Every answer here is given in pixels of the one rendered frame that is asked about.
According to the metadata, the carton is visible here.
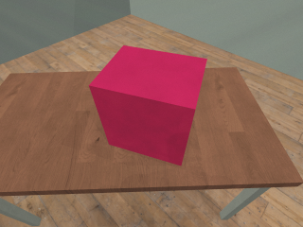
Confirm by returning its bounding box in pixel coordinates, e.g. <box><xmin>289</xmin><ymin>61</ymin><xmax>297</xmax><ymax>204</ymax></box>
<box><xmin>89</xmin><ymin>45</ymin><xmax>207</xmax><ymax>166</ymax></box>

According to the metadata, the table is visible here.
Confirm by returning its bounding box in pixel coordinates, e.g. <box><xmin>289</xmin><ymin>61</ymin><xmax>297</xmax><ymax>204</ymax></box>
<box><xmin>0</xmin><ymin>67</ymin><xmax>303</xmax><ymax>227</ymax></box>

